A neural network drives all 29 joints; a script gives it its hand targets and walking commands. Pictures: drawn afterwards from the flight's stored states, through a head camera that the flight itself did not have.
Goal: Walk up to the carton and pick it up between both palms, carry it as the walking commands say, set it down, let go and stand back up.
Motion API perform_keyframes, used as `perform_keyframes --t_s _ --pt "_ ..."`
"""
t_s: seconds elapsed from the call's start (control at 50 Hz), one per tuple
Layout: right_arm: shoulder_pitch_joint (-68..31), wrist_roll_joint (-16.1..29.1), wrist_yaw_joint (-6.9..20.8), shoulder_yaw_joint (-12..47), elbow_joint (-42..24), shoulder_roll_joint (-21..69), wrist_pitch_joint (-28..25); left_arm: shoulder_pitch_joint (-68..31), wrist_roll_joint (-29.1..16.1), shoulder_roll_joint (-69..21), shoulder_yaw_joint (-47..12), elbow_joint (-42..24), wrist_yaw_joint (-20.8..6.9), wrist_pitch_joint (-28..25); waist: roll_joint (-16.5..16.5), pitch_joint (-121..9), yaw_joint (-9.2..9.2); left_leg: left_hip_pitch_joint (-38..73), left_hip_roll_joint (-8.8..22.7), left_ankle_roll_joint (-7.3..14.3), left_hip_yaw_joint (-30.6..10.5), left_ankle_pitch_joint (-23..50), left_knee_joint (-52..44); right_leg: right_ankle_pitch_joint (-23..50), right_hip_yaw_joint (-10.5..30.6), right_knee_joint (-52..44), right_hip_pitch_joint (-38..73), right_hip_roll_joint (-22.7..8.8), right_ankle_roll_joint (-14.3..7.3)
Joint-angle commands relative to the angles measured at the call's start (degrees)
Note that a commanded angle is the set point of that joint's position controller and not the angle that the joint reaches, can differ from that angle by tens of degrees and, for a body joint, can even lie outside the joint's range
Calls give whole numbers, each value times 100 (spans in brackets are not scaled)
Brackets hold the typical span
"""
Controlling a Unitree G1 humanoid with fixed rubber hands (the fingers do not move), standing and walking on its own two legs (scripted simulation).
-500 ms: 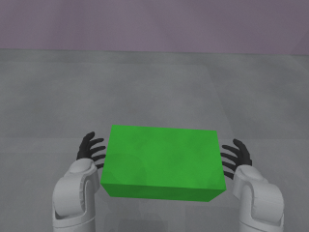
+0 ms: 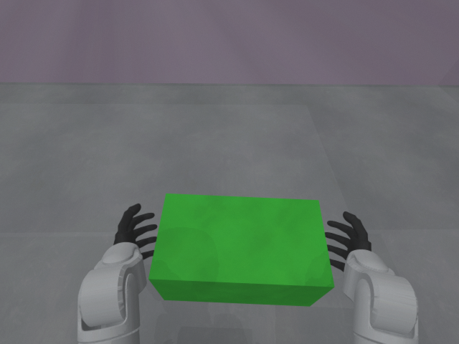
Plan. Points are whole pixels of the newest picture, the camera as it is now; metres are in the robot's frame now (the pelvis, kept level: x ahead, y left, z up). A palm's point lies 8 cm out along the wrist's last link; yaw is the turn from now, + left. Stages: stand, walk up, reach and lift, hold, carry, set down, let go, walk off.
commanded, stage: carry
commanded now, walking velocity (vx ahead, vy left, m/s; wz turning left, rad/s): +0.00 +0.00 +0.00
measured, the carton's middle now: (239, 251) +0.31 +0.00 +0.00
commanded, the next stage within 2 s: none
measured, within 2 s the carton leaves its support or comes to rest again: neither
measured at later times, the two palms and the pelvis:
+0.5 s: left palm (142, 177) +0.43 +0.20 +0.07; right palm (317, 182) +0.42 -0.16 +0.07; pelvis +0.17 +0.02 -0.01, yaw +0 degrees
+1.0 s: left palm (144, 132) +0.62 +0.24 +0.03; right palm (280, 134) +0.62 -0.11 +0.04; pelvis +0.37 +0.07 -0.01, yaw +0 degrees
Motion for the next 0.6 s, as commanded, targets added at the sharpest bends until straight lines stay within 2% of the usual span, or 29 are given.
perform_keyframes --t_s 0.0,0.02,0.04,0.06,0.08,0.1,0.12,0.14,0.16,0.18,0.2,0.22,0.24,0.26,0.28,0.3,0.32,0.34,0.36,0.38,0.4,0.44,0.46,0.48,0.5,0.52,0.54,0.56,0.58 --pt "-2899 2394 1554 4659 -796 5272 -194 -2434 -2358 -5375 -4093 -558 -1549 -123 -1113 -1470 -22 -2294 -75 -81 478 -543 18 9369 1045 -67 3776 -1337 -712" --pt "-2827 2282 1519 4541 -791 5103 -209 -2399 -2281 -5214 -4034 -533 -1553 -135 -1513 -1618 -5 -2362 -130 -92 544 -398 41 9249 760 136 3994 -1197 -624" --pt "-2996 2398 1534 4737 -1109 5224 -259 -2478 -2344 -5292 -4100 -689 -1566 -173 -1419 -1642 -16 -1976 -165 -85 603 -5 -360 9231 756 228 3719 -1122 -606" --pt "-2938 2370 1554 4681 -994 5244 -249 -2520 -2369 -5298 -4135 -686 -1594 -182 -1292 -1773 -76 -1352 -25 -71 438 790 -699 8360 588 265 3255 -1115 -465" --pt "-2642 2350 1568 4552 -636 5201 -169 -2746 -2342 -5151 -4165 -875 -1534 -180 -735 -1821 -130 -310 22 -24 445 1994 -1137 7371 322 343 2345 -972 -274" --pt "-2588 2294 1556 4460 -719 5059 -182 -2488 -2251 -5080 -4134 -796 -1500 -145 -271 -1997 -153 724 293 150 71 4247 -737 6117 119 831 1427 -659 -111" --pt "-2767 2314 1553 4508 -822 4979 -214 -2277 -2147 -5047 -4081 -561 -1514 -102 535 -1879 -138 1563 886 442 -550 6939 -215 3554 -55 921 299 -459 134" --pt "-2317 2275 1588 4429 -692 4986 -224 -2717 -2337 -5051 -4319 -1132 -1514 -167 1683 -2026 -239 2876 1301 668 -798 9344 65 1142 -298 1408 -949 -88 188" --pt "-2760 2366 1623 4492 -855 5037 -207 -2513 -2210 -5213 -4254 -853 -1509 -113 1993 -1578 -190 3314 1535 727 -1033 10078 78 -1084 -441 1254 -1845 125 93" --pt "-2461 2348 1629 4486 -688 5102 -231 -2427 -2230 -5250 -4298 -809 -1506 -165 2002 -1746 -257 4208 1533 833 -1082 10717 268 -1478 -629 1339 -2479 306 69" --pt "-2785 2365 1665 4555 -828 5264 -291 -2733 -2287 -5423 -4290 -774 -1525 -189 1798 -1358 -237 3873 1497 852 -1074 10251 173 -1311 -682 965 -2551 227 74" --pt "-2536 2242 1633 4437 -683 5136 -292 -2722 -2283 -5241 -4211 -816 -1573 -230 1504 -1406 -261 3943 1400 780 -911 9727 192 -1205 -723 754 -2586 231 125" --pt "-2621 2277 1596 4554 -1026 5149 -316 -2432 -2306 -5351 -4179 -808 -1568 -227 1508 -1615 -230 3699 1283 784 -789 9746 362 -829 -781 287 -2174 326 91" --pt "-2675 2282 1608 4594 -1042 5107 -327 -2206 -2184 -5298 -4008 -556 -1577 -231 1216 -1362 -183 3016 1075 621 -471 9384 403 -289 -971 -125 -1577 370 123" --pt "-2898 2307 1625 4592 -1103 5137 -329 -2638 -2271 -5381 -4147 -739 -1579 -254 1247 -1374 -59 2147 974 449 -156 9315 470 554 -908 -430 -520 381 95" --pt "-2799 2187 1561 4529 -1102 4764 -338 -2347 -2124 -5133 -3944 -464 -1592 -210 696 -1725 -35 1366 853 287 -7 7903 1063 2630 -598 -598 717 154 -62" --pt "-2617 2240 1563 4571 -680 4921 -256 -2284 -2179 -4998 -3841 -550 -1580 -260 -590 -2056 82 -465 434 -37 346 4878 2018 7133 272 32 2696 -666 -508" --pt "-2846 2265 1552 4609 -1024 4794 -326 -2189 -2221 -5119 -3936 -347 -1591 -267 -1806 -1912 62 -2193 -69 -190 568 33 2518 10635 1090 237 3885 -1497 -846" --pt "-2712 2371 1542 4709 -1030 5052 -314 -2538 -2387 -5125 -4081 -749 -1521 -336 -2145 -1642 34 -3150 -244 -121 499 -1294 2512 11642 1422 299 4547 -1646 -1001" --pt "-3035 2423 1554 4824 -1385 5094 -419 -2525 -2454 -5349 -4111 -662 -1566 -380 -1994 -1430 124 -3878 -329 -22 504 -1602 2389 11120 1336 214 4907 -1507 -956" --pt "-2963 2464 1563 4828 -1296 5222 -406 -2477 -2419 -5454 -4090 -686 -1555 -395 -1577 -1089 140 -4077 -259 35 517 -1677 1817 10092 1177 111 4747 -1400 -876" --pt "-2907 2438 1623 4722 -1143 5152 -451 -2649 -2301 -5379 -4142 -777 -1563 -381 -722 -738 55 -3158 -201 31 598 -897 316 8569 951 51 3706 -1290 -738" --pt "-2857 2384 1573 4635 -956 5107 -384 -2665 -2245 -5201 -4116 -731 -1533 -309 -675 -847 -40 -1806 -219 17 565 100 -407 8019 628 78 2682 -1087 -629" --pt "-2590 2347 1565 4480 -846 4953 -341 -2610 -2198 -4962 -4025 -855 -1473 -297 -655 -1449 -212 -308 -240 82 523 2190 -1253 7339 -29 865 2112 -840 -328" --pt "-2283 2197 1568 4283 -646 4911 -312 -2733 -2253 -5049 -4317 -990 -1447 -253 22 -2040 -270 1270 260 315 -64 4750 -773 4668 -192 1480 648 -505 1" --pt "-2124 2211 1588 4259 -526 4847 -335 -2499 -2162 -4809 -4145 -867 -1429 -238 1520 -2195 -179 2263 1498 774 -1568 8879 -443 672 -359 2074 -366 54 308" --pt "-2188 1876 1665 3807 223 4351 -482 -2676 -1876 -4491 -3900 -47 -1537 -339 1502 -2012 -159 2218 1895 1231 -1731 9075 -473 -1590 -60 2018 -611 248 161" --pt "-2587 2369 1716 4470 -917 4864 -488 -2846 -2163 -4987 -4423 -1113 -1503 -387 1299 -1859 -165 1998 1834 1272 -1665 9027 -396 -1638 -2 1977 -518 172 29" --pt "-2616 2425 1699 4510 -1033 5143 -464 -3120 -2437 -5326 -4667 -1473 -1465 -387 1361 -1618 -125 2515 1605 1124 -1335 9636 -235 -1587 -129 1548 -1113 119 30"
